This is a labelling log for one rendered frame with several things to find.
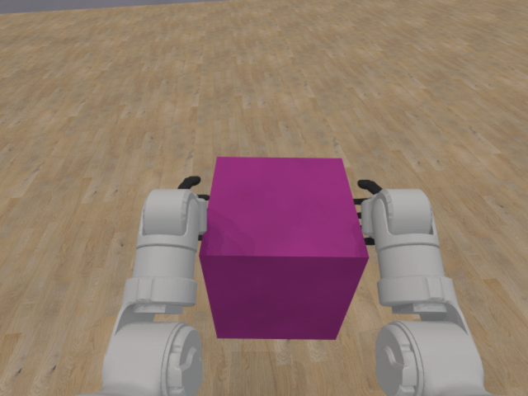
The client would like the left robot hand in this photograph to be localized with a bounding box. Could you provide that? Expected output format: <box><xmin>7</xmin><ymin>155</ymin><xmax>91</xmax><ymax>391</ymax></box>
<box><xmin>177</xmin><ymin>176</ymin><xmax>210</xmax><ymax>241</ymax></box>

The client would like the carton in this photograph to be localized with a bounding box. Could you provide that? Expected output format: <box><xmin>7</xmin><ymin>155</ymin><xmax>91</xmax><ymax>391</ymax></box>
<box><xmin>199</xmin><ymin>157</ymin><xmax>369</xmax><ymax>340</ymax></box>

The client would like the right robot upper arm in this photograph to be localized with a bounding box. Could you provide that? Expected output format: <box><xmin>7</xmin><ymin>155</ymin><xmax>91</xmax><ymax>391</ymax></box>
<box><xmin>375</xmin><ymin>321</ymin><xmax>511</xmax><ymax>396</ymax></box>

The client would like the right robot hand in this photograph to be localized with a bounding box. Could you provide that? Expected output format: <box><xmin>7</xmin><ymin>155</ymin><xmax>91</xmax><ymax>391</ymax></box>
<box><xmin>353</xmin><ymin>180</ymin><xmax>382</xmax><ymax>245</ymax></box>

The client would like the right robot forearm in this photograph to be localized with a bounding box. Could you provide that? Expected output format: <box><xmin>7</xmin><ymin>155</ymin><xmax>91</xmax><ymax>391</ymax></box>
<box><xmin>361</xmin><ymin>189</ymin><xmax>484</xmax><ymax>381</ymax></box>

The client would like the left robot upper arm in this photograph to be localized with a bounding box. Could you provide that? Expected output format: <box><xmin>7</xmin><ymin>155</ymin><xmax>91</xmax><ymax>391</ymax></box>
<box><xmin>74</xmin><ymin>322</ymin><xmax>203</xmax><ymax>396</ymax></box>

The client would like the left robot forearm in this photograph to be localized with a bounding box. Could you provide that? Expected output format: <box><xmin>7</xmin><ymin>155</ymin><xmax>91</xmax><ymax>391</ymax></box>
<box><xmin>102</xmin><ymin>189</ymin><xmax>207</xmax><ymax>384</ymax></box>

